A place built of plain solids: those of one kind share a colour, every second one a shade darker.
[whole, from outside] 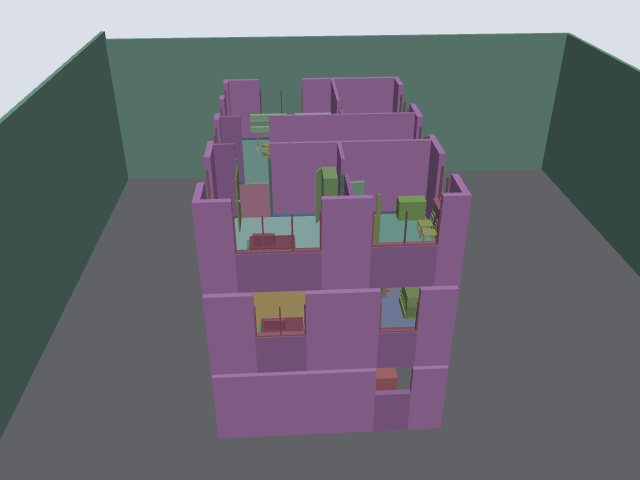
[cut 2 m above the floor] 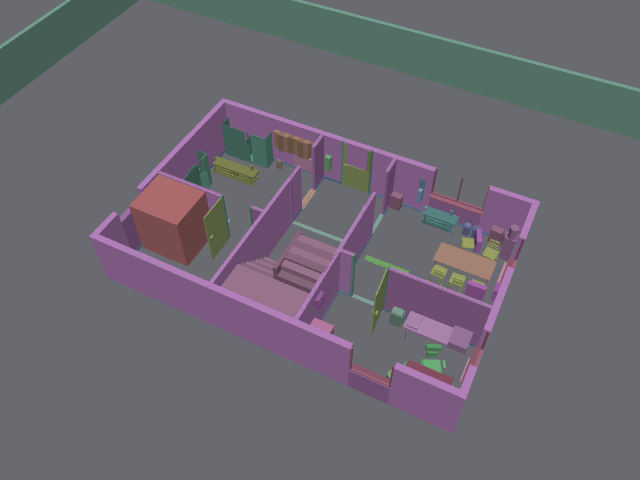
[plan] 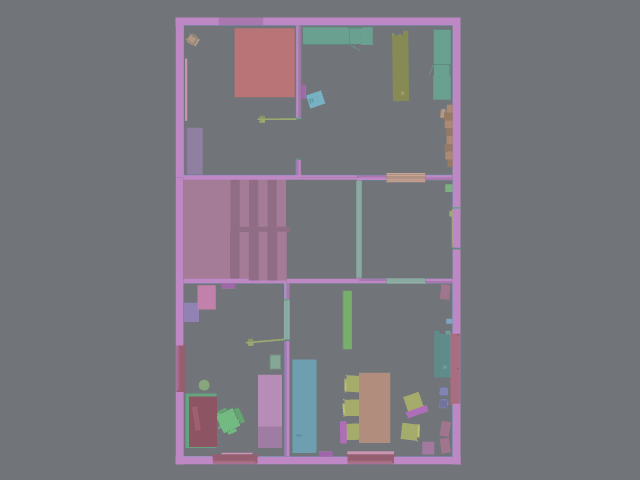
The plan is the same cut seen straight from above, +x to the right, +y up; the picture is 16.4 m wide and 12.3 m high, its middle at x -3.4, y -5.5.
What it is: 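A works' own office and amenities block on a factory's ground, three floors round one stairwell that runs through them all, for the staff and hands of a middling works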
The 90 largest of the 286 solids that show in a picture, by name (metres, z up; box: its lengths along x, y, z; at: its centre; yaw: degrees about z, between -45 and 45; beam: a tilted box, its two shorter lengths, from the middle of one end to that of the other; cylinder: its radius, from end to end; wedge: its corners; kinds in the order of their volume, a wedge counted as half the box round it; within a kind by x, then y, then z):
{
 "yard_bound_1": {"box": [0.2, 30.56, 8.3], "at": [-18.36, -5.44, 4.1]},
 "yard_bound_2": {"box": [25.92, 0.2, 8.3], "at": [-5.5, -20.62, 4.1]},
 "yard_bound_3": {"box": [25.92, 0.2, 8.7], "at": [-5.5, 9.74, 4.3]},
 "yard_bound_4": {"box": [0.2, 30.56, 8.7], "at": [7.36, -5.44, 4.3]},
 "wall_1": {"box": [0.2, 1.26, 2.85], "at": [-7.0, -10.62, 7.12]},
 "wall_2": {"box": [0.2, 1.86, 2.65], "at": [-7.0, -10.32, 1.27]},
 "wall_3": {"box": [0.2, 1.66, 2.65], "at": [-7.0, -7.38, 1.27]},
 "wall_4": {"box": [0.2, 1.06, 2.85], "at": [-7.0, -7.08, 7.12]},
 "wall_5": {"box": [0.2, 2.65, 3.02], "at": [-7.0, -5.22, 1.46]},
 "wall_6": {"box": [0.2, 1.21, 2.85], "at": [-7.0, -3.3, 7.12]},
 "wall_7": {"box": [0.2, 1.51, 1.35], "at": [-7.0, -1.95, 6.38]},
 "wall_8": {"box": [0.2, 4.1, 2.65], "at": [-7.0, -1.85, 1.27]},
 "wall_9": {"box": [0.2, 4.1, 2.85], "at": [-7.0, -1.85, 4.15]},
 "wall_10": {"box": [0.2, 1.41, 2.85], "at": [-7.0, -0.5, 7.12]},
 "wall_11": {"box": [0.76, 0.2, 2.85], "at": [-6.72, 0.1, 7.12]},
 "wall_12": {"box": [0.96, 0.2, 2.65], "at": [-6.62, -11.15, 1.27]},
 "wall_13": {"box": [1.11, 0.2, 2.65], "at": [-6.55, 0.1, 1.27]},
 "wall_14": {"box": [1.11, 0.2, 2.85], "at": [-6.55, 0.1, 4.15]},
 "wall_15": {"box": [2.8, 0.2, 2.85], "at": [-5.7, -11.15, 7.12]},
 "wall_16": {"box": [2.6, 0.06, 2.85], "at": [-5.6, -6.58, 7.12]},
 "wall_17": {"box": [2.65, 0.06, 2.65], "at": [-5.58, -6.58, 1.27]},
 "wall_18": {"box": [2.66, 0.06, 2.85], "at": [-5.57, -6.52, 7.12]},
 "wall_19": {"box": [2.71, 0.06, 3.02], "at": [-5.54, -6.52, 1.46]},
 "wall_20": {"box": [2.95, 0.06, 2.65], "at": [-5.42, -3.87, 1.27]},
 "wall_21": {"box": [2.95, 0.06, 2.85], "at": [-5.42, -3.87, 7.12]},
 "wall_22": {"box": [1.16, 0.2, 1.65], "at": [-5.42, 0.1, 0.78]},
 "wall_23": {"box": [1.16, 0.2, 1.35], "at": [-5.42, 0.1, 3.4]},
 "wall_24": {"box": [1.86, 0.2, 1.35], "at": [-5.42, 0.1, 6.38]},
 "wall_25": {"box": [3.01, 0.06, 3.02], "at": [-5.39, -3.93, 1.46]},
 "wall_26": {"box": [3.01, 0.06, 2.85], "at": [-5.39, -3.93, 7.12]},
 "wall_27": {"box": [0.76, 0.2, 2.65], "at": [-4.62, -11.15, 1.27]},
 "wall_28": {"box": [0.91, 0.2, 2.65], "at": [-4.4, 0.1, 1.27]},
 "wall_29": {"box": [0.91, 0.2, 2.85], "at": [-4.4, 0.1, 4.15]},
 "wall_30": {"box": [0.06, 2.96, 2.85], "at": [-4.33, -9.57, 7.12]},
 "wall_31": {"box": [0.06, 2.96, 2.65], "at": [-4.28, -9.57, 1.27]},
 "wall_32": {"box": [0.06, 2.96, 2.85], "at": [-4.27, -9.57, 7.12]},
 "wall_33": {"box": [0.06, 2.96, 2.65], "at": [-4.22, -9.57, 1.27]},
 "wall_34": {"box": [0.56, 0.2, 2.85], "at": [-4.22, 0.1, 7.12]},
 "wall_35": {"box": [0.06, 2.35, 2.65], "at": [-3.98, -1.18, 1.27]},
 "wall_36": {"box": [0.06, 2.35, 2.65], "at": [-3.92, -1.18, 1.27]},
 "wall_37": {"box": [1.26, 0.2, 2.85], "at": [-3.67, -11.15, 7.12]},
 "wall_38": {"box": [0.81, 0.2, 2.85], "at": [-3.55, 0.1, 7.12]},
 "wall_39": {"box": [1.56, 0.2, 2.65], "at": [-3.48, -11.15, 1.27]},
 "wall_40": {"box": [1.96, 0.06, 2.85], "at": [-3.38, -6.52, 7.12]},
 "wall_41": {"box": [1.91, 0.06, 3.02], "at": [-3.35, -6.52, 1.46]},
 "wall_42": {"box": [1.26, 0.2, 2.85], "at": [-3.33, 0.1, 4.15]},
 "wall_43": {"box": [1.91, 0.06, 2.65], "at": [-3.29, -6.58, 1.27]},
 "wall_44": {"box": [1.61, 0.06, 3.02], "at": [-3.21, -3.93, 1.46]},
 "wall_45": {"box": [2.36, 0.2, 1.25], "at": [-1.98, 0.1, 6.33]},
 "wall_46": {"box": [1.51, 0.2, 1.35], "at": [-1.95, 0.1, 3.4]},
 "wall_47": {"box": [4.15, 0.2, 2.65], "at": [-1.88, 0.1, 1.27]},
 "wall_48": {"box": [1.71, 0.2, 2.65], "at": [-0.65, -11.15, 1.27]},
 "wall_49": {"box": [1.46, 0.2, 2.85], "at": [-0.53, -11.15, 7.12]},
 "wall_50": {"box": [1.41, 0.2, 2.85], "at": [-0.5, 0.1, 4.15]},
 "wall_51": {"box": [1.01, 0.2, 2.85], "at": [-0.3, 0.1, 7.12]},
 "wall_52": {"box": [0.2, 0.56, 2.85], "at": [0.1, -10.97, 7.12]},
 "wall_53": {"box": [0.2, 1.56, 2.65], "at": [0.1, -10.47, 1.27]},
 "wall_54": {"box": [0.2, 1.81, 0.95], "at": [0.1, -8.8, 0.42]},
 "wall_55": {"box": [0.2, 0.51, 2.85], "at": [0.1, -8.8, 7.12]},
 "wall_56": {"box": [0.2, 1.36, 2.65], "at": [0.1, -7.22, 1.27]},
 "wall_57": {"box": [0.2, 2.65, 2.65], "at": [0.1, -5.22, 1.27]},
 "wall_58": {"box": [0.2, 1.06, 2.85], "at": [0.1, -3.38, 7.12]},
 "wall_59": {"box": [0.2, 4.1, 2.65], "at": [0.1, -1.85, 1.27]},
 "wall_60": {"box": [0.2, 1.26, 2.85], "at": [0.1, -0.42, 4.15]},
 "wall_61": {"box": [0.2, 1.26, 2.85], "at": [0.1, -0.42, 7.12]},
 "stair_1": {"box": [1.2, 2.63, 1.54], "at": [-6.3, -5.22, 0.72]},
 "stair_2": {"box": [0.26, 1.25, 1.33], "at": [-5.59, -4.54, 0.61]},
 "stair_3": {"box": [0.26, 1.25, 1.75], "at": [-5.57, -5.92, 0.83]},
 "stair_4": {"box": [0.26, 1.25, 1.12], "at": [-5.35, -4.54, 0.51]},
 "stair_5": {"box": [0.26, 1.25, 1.97], "at": [-5.34, -5.92, 0.93]},
 "stair_6": {"box": [0.26, 1.25, 0.9], "at": [-5.11, -4.54, 0.4]},
 "stair_7": {"box": [0.26, 1.25, 2.18], "at": [-5.1, -5.92, 1.04]},
 "stair_8": {"box": [1.53, 0.13, 4.12], "at": [-4.94, -5.22, 2.01]},
 "stair_9": {"box": [0.26, 1.25, 2.39], "at": [-4.86, -5.92, 1.15]},
 "stair_10": {"box": [0.26, 1.25, 2.6], "at": [-4.62, -5.92, 1.25]},
 "stair_11": {"box": [0.26, 1.25, 2.82], "at": [-4.39, -5.92, 1.36]},
 "wc_cubicles_1": {"box": [1.54, 1.77, 2.08], "at": [-4.82, -0.96, 0.99]},
 "raised_floor_drawing_1": {"box": [4.43, 4.63, 0.25], "at": [-2.15, -8.8, 5.83]},
 "raised_floor_buying_1": {"box": [4.08, 4.03, 0.25], "at": [-1.98, -1.95, 2.85]},
 "raised_floor_planning_1": {"box": [4.08, 4.03, 0.25], "at": [-1.98, -1.95, 5.83]},
 "raised_floor_meeting_1": {"box": [3.08, 4.03, 0.25], "at": [-5.42, -1.95, 5.83]},
 "raised_floor_wages_1": {"box": [3.08, 4.03, 0.25], "at": [-5.42, -1.95, 2.85]},
 "raised_floor_gallery_1": {"box": [2.53, 2.78, 0.25], "at": [-1.2, -5.22, 5.83]},
 "plan_chest_small_1": {"box": [0.73, 1.02, 0.4], "at": [-6.47, -2.35, 3.28]},
 "plan_chest_small_2": {"box": [0.73, 1.02, 0.4], "at": [-6.47, -2.35, 3.68]},
 "plan_chest_small_3": {"box": [0.64, 0.92, 0.97], "at": [-6.46, -2.35, 3.41]},
 "kitchenette_1": {"box": [0.6, 2.4, 0.68], "at": [-3.81, -9.76, 0.44]},
 "cupboard_steel_1": {"box": [0.45, 0.92, 1.88], "at": [-3.61, -3.25, 6.84]},
 "filing_lateral_low_1": {"box": [0.9, 0.48, 0.73], "at": [-6.36, -3.55, 6.26]},
 "filing_mid_1": {"box": [0.47, 0.62, 1.05], "at": [-6.3, -6.97, 0.48]}
}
